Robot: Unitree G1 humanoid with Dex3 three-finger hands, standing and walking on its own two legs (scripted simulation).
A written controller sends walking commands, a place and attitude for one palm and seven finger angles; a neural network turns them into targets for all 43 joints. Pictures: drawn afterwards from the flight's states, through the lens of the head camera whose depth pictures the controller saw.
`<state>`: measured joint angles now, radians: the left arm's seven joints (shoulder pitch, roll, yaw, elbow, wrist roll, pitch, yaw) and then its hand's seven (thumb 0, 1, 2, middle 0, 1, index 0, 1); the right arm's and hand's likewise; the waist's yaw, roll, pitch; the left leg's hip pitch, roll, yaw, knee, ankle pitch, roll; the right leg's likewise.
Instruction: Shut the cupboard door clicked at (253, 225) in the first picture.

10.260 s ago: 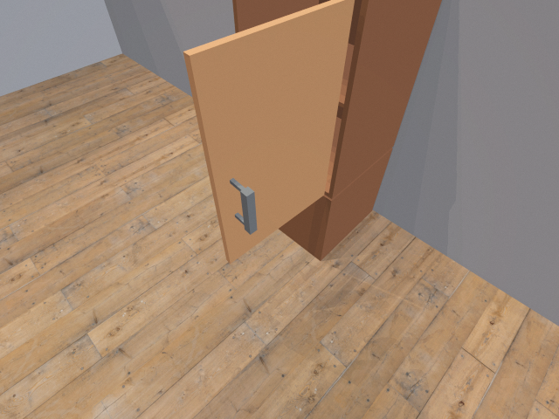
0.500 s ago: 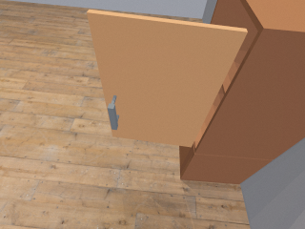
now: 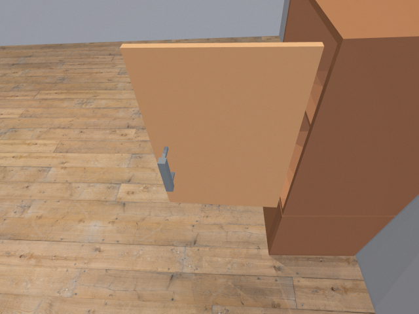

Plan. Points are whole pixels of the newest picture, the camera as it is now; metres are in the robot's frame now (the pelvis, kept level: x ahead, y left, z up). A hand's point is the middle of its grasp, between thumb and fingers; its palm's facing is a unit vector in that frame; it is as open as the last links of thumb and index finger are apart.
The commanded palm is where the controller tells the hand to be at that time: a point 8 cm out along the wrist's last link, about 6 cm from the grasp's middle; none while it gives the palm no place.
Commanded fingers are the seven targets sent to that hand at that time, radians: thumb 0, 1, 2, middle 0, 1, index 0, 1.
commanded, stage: look again from close up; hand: left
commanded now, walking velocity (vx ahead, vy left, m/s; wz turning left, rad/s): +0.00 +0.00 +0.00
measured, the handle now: (167, 169) +0.51 +0.17 -0.11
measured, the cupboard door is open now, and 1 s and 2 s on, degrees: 87 87 87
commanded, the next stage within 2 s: raise the hand and make a fist in 0.48 s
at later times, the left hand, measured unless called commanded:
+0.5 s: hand out of the picture +0.08 +0.14 -0.16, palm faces +0.01 -0.97 -0.23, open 7.3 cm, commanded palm none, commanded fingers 0.00 0.90 0.90 -0.20 -0.30 -0.20 -0.30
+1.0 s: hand out of the picture +0.14 +0.13 -0.10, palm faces -0.02 -1.00 +0.01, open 6.2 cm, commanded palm +0.13 +0.19 -0.07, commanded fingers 0.00 0.90 0.90 -0.58 -0.72 -0.58 -0.72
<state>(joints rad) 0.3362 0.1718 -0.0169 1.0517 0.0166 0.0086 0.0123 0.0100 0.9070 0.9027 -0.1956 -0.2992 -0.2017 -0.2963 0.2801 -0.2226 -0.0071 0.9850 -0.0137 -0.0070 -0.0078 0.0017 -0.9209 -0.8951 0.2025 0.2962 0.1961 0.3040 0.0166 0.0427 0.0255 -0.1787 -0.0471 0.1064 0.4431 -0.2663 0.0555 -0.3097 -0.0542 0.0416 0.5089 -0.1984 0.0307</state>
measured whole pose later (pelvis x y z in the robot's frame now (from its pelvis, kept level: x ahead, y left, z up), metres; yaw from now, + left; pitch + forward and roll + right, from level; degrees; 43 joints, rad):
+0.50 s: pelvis +0.04 -0.04 +0.00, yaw +1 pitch +0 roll +1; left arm 0.20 0.17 -0.01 1.08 0.00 -0.02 0.02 0.01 0.92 0.90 -0.20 -0.30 -0.20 -0.30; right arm 0.27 -0.17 0.01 1.10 -0.01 -0.03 -0.02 0.01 -0.91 -0.90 0.20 0.30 0.19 0.30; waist -0.01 0.03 0.03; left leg -0.11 0.02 0.06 0.40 -0.29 -0.02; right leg -0.24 0.01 -0.01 0.47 -0.24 -0.03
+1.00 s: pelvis -0.02 -0.05 -0.10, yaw +5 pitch +14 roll +1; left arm 0.43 0.19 0.10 0.26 -0.23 -0.68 -0.41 0.01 0.90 0.90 -0.41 -0.53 -0.42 -0.53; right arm 0.11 -0.30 -0.09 0.52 0.01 -0.32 0.00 0.01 -0.91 -0.90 0.20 0.30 0.19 0.30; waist 0.02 -0.08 -0.13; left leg -0.88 0.01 0.00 1.20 -0.56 -0.02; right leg -0.95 -0.03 -0.07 1.18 -0.48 -0.04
